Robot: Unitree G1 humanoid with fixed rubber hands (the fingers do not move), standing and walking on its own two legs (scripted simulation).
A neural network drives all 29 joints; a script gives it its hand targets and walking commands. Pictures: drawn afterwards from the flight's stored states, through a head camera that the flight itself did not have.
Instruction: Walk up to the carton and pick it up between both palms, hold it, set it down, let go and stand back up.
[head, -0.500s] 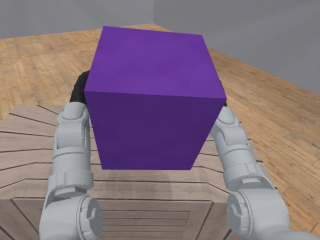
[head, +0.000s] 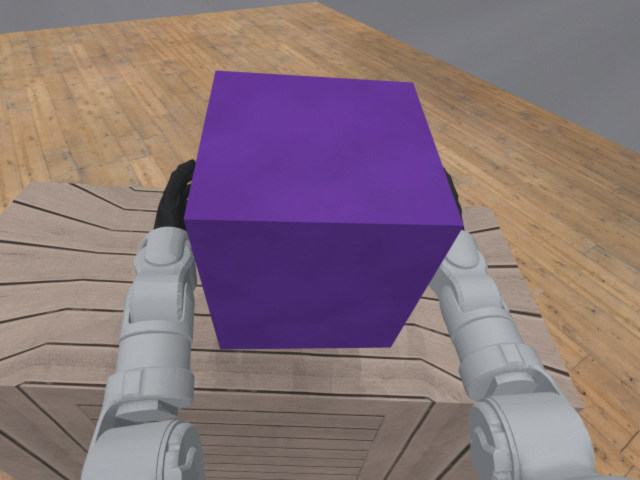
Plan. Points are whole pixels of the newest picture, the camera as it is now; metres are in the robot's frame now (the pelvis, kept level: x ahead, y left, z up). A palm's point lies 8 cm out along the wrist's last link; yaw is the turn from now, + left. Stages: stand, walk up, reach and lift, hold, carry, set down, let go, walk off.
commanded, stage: set down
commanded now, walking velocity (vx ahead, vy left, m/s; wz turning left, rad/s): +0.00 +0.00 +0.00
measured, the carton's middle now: (311, 222) +0.41 +0.00 +0.13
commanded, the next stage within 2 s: none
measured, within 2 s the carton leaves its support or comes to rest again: neither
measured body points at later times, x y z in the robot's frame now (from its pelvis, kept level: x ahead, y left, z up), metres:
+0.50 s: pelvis +0.00 +0.00 +0.00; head +0.00 +0.01 +0.45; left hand +0.41 +0.17 +0.12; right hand +0.42 -0.17 +0.13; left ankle +0.01 +0.16 -0.75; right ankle -0.03 -0.13 -0.75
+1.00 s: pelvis +0.01 +0.00 +0.00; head +0.04 +0.00 +0.45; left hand +0.42 +0.17 +0.08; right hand +0.44 -0.17 +0.10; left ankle +0.01 +0.16 -0.75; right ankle -0.03 -0.13 -0.75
